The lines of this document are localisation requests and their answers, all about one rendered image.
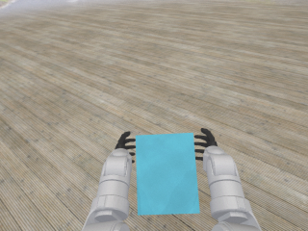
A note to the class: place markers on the carton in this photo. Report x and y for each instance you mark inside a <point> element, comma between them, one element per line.
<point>166,174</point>

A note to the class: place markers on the right robot forearm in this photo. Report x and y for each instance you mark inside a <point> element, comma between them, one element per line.
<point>227,196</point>

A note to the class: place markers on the right robot hand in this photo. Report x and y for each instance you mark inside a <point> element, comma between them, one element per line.
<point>210,141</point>

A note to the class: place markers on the left robot forearm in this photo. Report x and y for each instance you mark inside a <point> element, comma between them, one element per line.
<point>111,202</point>

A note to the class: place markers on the right robot upper arm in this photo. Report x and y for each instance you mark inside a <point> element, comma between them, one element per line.
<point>232,226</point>

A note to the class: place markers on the left robot hand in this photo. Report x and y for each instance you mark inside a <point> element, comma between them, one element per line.
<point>121,143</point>

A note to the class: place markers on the left robot upper arm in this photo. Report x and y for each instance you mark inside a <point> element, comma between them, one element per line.
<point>112,225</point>

